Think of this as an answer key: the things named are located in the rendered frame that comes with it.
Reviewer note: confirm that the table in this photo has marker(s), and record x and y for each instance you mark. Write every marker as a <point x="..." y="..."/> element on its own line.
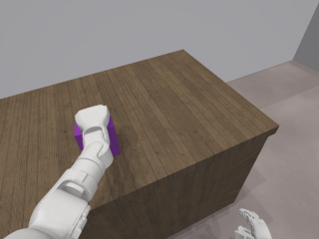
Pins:
<point x="187" y="139"/>

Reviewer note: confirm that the robot left hand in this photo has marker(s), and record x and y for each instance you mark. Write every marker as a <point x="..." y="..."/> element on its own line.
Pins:
<point x="93" y="115"/>

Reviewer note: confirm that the sponge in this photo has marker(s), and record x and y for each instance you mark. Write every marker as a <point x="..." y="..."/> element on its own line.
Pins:
<point x="114" y="144"/>

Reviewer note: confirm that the left robot forearm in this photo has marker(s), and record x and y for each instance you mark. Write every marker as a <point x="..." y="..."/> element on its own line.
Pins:
<point x="81" y="180"/>

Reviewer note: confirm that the left robot upper arm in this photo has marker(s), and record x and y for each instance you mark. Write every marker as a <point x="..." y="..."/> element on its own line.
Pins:
<point x="62" y="216"/>

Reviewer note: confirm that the robot right hand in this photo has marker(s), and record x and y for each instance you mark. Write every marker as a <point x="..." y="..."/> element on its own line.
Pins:
<point x="258" y="227"/>

